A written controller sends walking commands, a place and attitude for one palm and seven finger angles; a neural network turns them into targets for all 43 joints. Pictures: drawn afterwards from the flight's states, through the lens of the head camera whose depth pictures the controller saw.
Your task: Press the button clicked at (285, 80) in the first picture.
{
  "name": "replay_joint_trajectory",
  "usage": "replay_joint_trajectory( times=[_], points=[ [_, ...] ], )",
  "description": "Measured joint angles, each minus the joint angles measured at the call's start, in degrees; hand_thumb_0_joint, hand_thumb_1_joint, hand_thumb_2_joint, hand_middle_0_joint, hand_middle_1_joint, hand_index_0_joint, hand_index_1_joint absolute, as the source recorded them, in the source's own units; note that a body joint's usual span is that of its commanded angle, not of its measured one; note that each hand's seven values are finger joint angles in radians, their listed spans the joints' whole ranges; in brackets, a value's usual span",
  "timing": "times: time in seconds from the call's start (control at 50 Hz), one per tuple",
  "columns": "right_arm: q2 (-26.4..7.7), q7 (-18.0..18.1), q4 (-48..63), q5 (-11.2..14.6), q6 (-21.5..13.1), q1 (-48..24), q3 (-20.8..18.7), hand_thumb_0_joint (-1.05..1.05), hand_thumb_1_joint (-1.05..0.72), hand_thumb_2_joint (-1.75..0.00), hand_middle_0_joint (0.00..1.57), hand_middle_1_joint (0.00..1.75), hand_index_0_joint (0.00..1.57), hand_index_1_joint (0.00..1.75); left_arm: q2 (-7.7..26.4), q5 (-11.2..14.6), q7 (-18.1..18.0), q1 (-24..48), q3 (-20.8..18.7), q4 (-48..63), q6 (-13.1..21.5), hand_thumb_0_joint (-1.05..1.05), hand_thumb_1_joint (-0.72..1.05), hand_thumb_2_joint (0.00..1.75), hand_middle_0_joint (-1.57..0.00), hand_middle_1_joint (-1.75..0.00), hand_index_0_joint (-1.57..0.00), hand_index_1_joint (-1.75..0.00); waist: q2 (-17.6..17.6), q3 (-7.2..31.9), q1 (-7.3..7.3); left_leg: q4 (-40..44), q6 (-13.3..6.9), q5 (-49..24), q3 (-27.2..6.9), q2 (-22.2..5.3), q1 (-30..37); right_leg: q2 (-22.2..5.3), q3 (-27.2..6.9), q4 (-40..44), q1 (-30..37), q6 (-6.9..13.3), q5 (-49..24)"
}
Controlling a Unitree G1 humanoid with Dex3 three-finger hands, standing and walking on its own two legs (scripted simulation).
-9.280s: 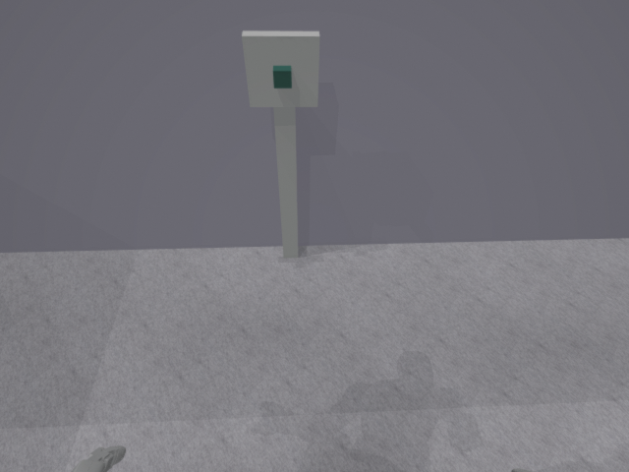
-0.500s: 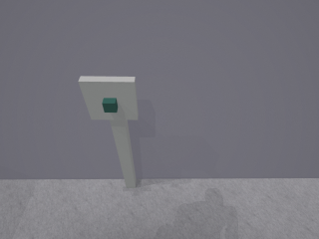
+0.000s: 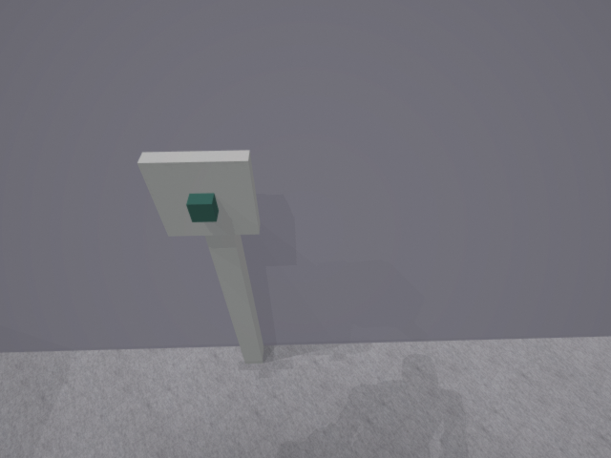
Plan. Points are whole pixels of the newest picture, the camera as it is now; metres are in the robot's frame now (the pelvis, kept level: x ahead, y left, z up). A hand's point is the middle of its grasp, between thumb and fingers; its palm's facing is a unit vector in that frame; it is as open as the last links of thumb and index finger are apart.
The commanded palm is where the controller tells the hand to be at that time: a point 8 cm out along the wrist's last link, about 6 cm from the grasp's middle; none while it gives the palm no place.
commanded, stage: look again from close up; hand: left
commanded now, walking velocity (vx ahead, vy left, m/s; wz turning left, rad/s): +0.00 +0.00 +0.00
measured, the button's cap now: (203, 206) +0.51 +0.21 +0.02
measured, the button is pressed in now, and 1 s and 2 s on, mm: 0 0 0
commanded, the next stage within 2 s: raise the hand and make a fist in 0.36 s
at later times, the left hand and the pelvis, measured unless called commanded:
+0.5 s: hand out of the picture +0.05 +0.16 -0.17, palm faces +0.07 -0.97 -0.21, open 7.3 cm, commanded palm +0.13 +0.21 -0.07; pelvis +0.03 -0.01 +0.00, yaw +0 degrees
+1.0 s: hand out of the picture +0.14 +0.17 -0.06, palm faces +0.23 -0.97 -0.08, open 4.6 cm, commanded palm +0.14 +0.22 -0.04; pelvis -0.01 -0.04 -0.09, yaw +3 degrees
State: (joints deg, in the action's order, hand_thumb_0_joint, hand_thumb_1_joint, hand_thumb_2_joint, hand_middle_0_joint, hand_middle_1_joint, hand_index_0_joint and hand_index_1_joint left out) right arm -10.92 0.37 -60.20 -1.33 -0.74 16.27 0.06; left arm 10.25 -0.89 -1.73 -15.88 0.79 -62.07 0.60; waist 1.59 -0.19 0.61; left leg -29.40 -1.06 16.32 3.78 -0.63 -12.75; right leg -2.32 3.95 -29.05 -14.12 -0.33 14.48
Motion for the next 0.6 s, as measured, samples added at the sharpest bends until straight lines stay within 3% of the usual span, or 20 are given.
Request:
replay_joint_trajectory(
  times=[0.2, 0.48, 0.5, 0.52, 0.56, 0.6],
  points=[
    [1.06, 0.35, -1.34, 0.16, -0.19, 1.0, 1.28, 0.02, -0.93, -0.9, 0.2, 0.29, 0.2, 0.3, -1.22, 0.3, 0.19, 0.31, 0.32, -0.15, 0.28, 0.0, 0.91, 0.9, -0.2, -0.3, -0.2, -0.3, 0.16, -0.6, -0.61, 2.58, 0.12, 0.14, 0.34, 0.77, 2.77, -0.66, -0.39, -0.17, 1.43, -0.16, 1.58],
    [2.14, 0.96, -3.89, 0.43, -0.2, -0.49, 1.04, 0.01, -0.92, -0.9, 0.2, 0.29, 0.2, 0.3, -1.46, 0.22, -0.49, 0.86, -0.22, -1.91, 0.48, 0.01, 0.92, 0.9, -0.2, -0.3, -0.2, -0.3, -1.2, -2.01, -0.83, 2.59, 1.42, 1.06, -0.21, -0.71, 3.71, 0.8, 0.3, 1.11, 3.1, 0.76, 2.4],
    [1.73, 1.26, -1.82, 1.04, -0.64, 0.24, 1.1, 0.01, -0.92, -0.9, 0.2, 0.29, 0.2, 0.3, -1.37, 2.34, -0.97, -2.09, -1.09, 7.01, -3.16, 0.01, 0.93, 0.9, -0.21, -0.3, -0.2, -0.3, -1.16, -2.06, -0.96, 1.83, 1.47, 1.56, -0.17, -0.99, 3.17, 1.05, 0.27, 0.76, 2.63, 0.8, 2.44],
    [1.32, 2.02, 0.52, 1.48, -3.0, 1.46, 1.08, 0.02, -0.93, -0.9, 0.2, 0.3, 0.2, 0.3, -0.98, 3.8, -1.59, -5.6, -1.96, 17.64, -4.13, 0.02, 0.94, 0.9, -0.21, -0.3, -0.21, -0.3, -1.39, -2.01, -1.5, 1.98, 1.45, 1.92, 0.11, -0.96, 3.26, 1.02, -0.01, 0.06, 2.15, 0.9, 2.71],
    [0.22, 3.31, 3.38, 2.24, -8.25, 2.74, 0.35, 0.02, -0.93, -0.9, 0.2, 0.3, 0.2, 0.3, -0.24, 6.01, -4.25, -9.52, -2.16, 33.07, -0.92, 0.03, 0.95, 0.9, -0.22, -0.32, -0.22, -0.32, -1.28, -0.63, -1.77, 1.57, 1.44, 1.99, -0.02, -0.5, 2.45, 0.49, 0.08, -1.33, 1.08, 0.94, 3.53],
    [-1.39, 3.56, 6.75, 2.83, -11.11, 2.23, -0.65, 0.02, -0.93, -0.9, 0.2, 0.3, 0.2, 0.3, -0.48, 7.9, -5.31, -9.49, -2.48, 43.78, 0.87, 0.03, 0.95, 0.9, -0.24, -0.34, -0.24, -0.34, -0.26, 0.65, -0.94, -0.04, 1.34, 2.24, -0.93, -0.05, 0.67, -0.12, 0.94, -2.74, -0.13, 0.79, 4.26]
  ],
)
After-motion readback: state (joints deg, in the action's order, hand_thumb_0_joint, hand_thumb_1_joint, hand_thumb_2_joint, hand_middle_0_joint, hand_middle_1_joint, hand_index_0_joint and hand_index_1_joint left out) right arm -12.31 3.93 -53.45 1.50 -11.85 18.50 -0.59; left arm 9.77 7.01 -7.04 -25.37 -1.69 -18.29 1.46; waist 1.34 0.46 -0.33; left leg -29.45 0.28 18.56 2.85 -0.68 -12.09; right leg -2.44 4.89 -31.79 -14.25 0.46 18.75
